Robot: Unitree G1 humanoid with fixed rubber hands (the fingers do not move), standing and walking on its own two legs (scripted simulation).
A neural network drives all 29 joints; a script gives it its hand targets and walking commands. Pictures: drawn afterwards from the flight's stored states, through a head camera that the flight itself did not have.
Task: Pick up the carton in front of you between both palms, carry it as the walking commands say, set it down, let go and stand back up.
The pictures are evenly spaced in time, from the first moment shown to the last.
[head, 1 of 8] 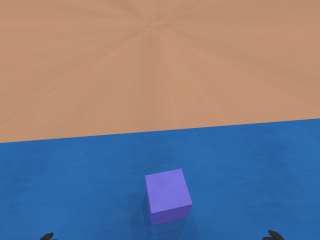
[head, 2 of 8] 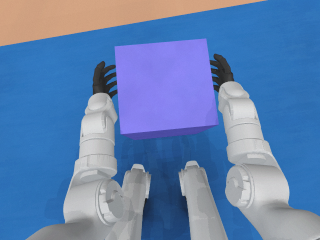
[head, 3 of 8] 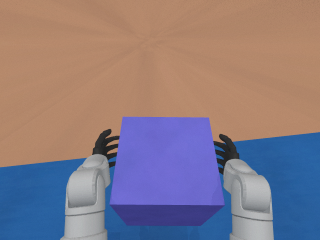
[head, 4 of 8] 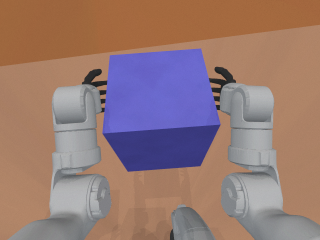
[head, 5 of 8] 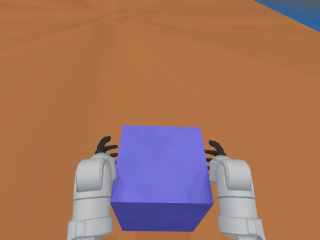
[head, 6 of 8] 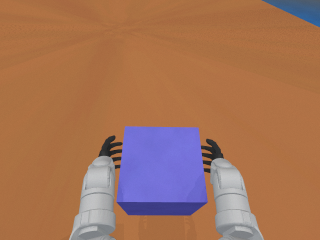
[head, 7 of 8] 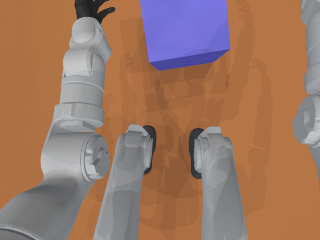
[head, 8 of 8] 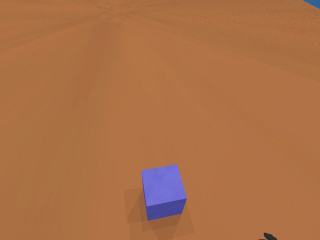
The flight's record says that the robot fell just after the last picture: no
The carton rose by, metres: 1.20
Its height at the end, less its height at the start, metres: +0.47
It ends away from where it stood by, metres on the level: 5.49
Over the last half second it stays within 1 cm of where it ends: yes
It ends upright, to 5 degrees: yes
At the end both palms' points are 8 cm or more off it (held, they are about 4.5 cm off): yes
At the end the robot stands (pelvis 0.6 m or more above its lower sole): yes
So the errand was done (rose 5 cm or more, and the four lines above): yes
